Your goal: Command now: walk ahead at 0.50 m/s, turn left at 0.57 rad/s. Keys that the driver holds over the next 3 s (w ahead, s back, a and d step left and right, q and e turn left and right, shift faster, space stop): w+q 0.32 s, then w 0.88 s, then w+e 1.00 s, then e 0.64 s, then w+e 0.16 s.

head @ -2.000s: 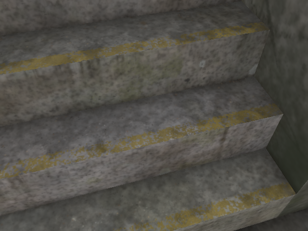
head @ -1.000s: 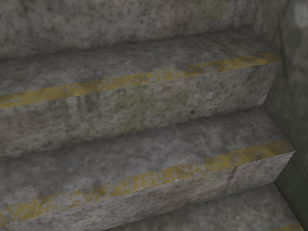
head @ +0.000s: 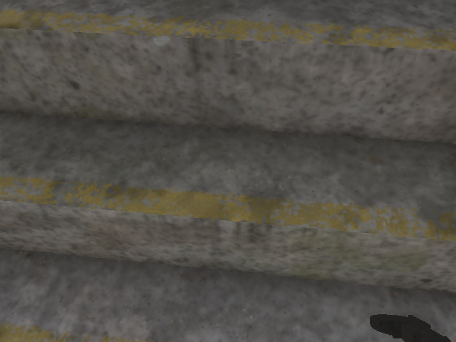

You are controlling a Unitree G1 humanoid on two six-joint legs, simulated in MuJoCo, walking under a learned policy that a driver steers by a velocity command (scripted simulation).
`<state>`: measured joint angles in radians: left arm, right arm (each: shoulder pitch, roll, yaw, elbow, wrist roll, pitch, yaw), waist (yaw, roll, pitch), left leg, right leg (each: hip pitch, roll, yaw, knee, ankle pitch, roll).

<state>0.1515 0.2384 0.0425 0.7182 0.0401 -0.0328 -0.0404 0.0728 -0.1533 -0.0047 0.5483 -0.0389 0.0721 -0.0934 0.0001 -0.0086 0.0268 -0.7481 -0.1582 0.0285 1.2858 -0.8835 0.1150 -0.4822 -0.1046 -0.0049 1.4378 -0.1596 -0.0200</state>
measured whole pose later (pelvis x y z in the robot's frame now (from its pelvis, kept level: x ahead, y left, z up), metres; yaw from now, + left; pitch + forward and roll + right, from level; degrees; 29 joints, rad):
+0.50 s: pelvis +0.13 -0.04 +0.14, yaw +13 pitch +10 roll -6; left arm -0.02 0.18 -0.04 0.55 0.08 0.13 -0.06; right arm 0.57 -0.16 0.09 0.99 -0.05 -0.07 0.08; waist -0.06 0.05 -0.13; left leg -0.32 -0.01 -0.33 0.55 -0.38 0.07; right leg -1.27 0.07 -0.05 1.77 -0.57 -0.01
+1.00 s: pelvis +0.22 -0.05 +0.29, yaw +14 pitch +5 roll -4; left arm 0.13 0.15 0.01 0.86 0.05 -0.11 0.04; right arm 0.18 -0.22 -0.01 0.86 -0.06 0.00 -0.03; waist -0.05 0.05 -0.12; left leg -0.95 -0.01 -0.16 1.67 -0.09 0.00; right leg -0.49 -0.02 -0.26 0.95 -0.69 -0.09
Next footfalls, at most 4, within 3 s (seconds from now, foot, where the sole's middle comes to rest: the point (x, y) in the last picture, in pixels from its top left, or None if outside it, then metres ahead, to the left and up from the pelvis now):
0.52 right None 0.27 -0.14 -0.42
1.28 left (126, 329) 0.37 0.25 -0.42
1.82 right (181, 189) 0.55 0.13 -0.20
2.28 left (35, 164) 0.62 0.42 -0.20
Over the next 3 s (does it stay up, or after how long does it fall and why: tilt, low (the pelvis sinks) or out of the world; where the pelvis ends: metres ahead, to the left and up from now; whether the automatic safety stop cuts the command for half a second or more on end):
stays up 0.73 0.42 0.76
